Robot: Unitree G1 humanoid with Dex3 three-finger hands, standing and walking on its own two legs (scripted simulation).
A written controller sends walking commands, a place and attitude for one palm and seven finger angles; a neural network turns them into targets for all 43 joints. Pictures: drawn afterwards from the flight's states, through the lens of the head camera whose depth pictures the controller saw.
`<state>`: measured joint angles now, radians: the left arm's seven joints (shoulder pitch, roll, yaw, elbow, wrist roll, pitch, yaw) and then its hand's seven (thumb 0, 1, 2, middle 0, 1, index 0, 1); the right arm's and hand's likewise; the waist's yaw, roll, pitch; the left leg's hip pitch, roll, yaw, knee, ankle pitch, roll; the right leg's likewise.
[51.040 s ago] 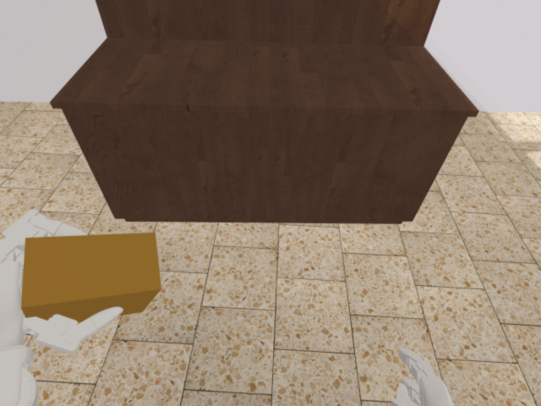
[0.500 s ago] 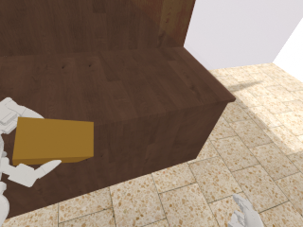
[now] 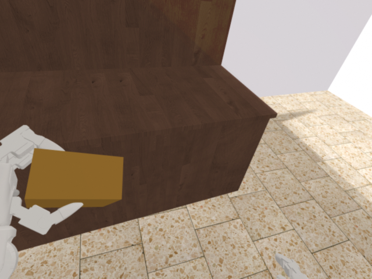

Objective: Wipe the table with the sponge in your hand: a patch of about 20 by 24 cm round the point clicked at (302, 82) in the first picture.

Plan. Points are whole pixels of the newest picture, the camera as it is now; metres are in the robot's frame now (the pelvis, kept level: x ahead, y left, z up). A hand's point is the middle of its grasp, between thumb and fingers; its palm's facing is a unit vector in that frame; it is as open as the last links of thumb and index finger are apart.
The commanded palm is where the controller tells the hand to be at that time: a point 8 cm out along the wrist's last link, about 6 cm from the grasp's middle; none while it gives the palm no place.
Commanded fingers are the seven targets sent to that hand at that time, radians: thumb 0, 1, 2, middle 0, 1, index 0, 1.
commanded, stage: stop stepping back and stand still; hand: left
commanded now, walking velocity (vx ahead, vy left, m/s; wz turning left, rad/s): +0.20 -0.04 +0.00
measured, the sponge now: (87, 183) +0.22 +0.19 +0.17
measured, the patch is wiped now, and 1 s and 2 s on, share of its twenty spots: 1.00 1.00 1.00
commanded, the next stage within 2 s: stand and wait in 1.22 s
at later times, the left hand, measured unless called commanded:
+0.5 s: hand (40, 218) +0.14 +0.21 +0.20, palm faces +0.36 -0.89 -0.29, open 10.5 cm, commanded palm +0.10 +0.26 +0.22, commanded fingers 0.00 0.10 1.30 -1.20 -1.60 -1.20 -1.60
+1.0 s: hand (5, 230) +0.12 +0.24 +0.20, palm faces +0.45 -0.84 -0.31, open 10.5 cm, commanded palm +0.08 +0.28 +0.22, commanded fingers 0.00 0.10 1.30 -1.20 -1.60 -1.20 -1.60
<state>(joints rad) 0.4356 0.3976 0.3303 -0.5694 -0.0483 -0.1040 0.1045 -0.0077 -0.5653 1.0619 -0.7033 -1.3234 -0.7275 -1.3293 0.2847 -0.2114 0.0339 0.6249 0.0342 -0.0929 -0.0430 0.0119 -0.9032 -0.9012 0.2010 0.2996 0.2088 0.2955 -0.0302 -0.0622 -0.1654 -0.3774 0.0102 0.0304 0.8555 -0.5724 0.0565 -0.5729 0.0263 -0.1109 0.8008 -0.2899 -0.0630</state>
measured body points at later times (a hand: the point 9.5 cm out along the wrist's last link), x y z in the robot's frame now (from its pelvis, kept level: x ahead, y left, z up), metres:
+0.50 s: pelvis -0.07 -0.02 +0.01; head -0.11 +0.01 +0.46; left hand +0.11 +0.26 +0.22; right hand +0.06 -0.28 -0.06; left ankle -0.05 +0.09 -0.70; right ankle -0.01 -0.14 -0.69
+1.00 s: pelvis -0.08 -0.01 +0.03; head -0.12 +0.00 +0.48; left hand +0.09 +0.29 +0.22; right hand +0.08 -0.23 -0.04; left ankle -0.05 +0.10 -0.69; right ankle -0.02 -0.12 -0.70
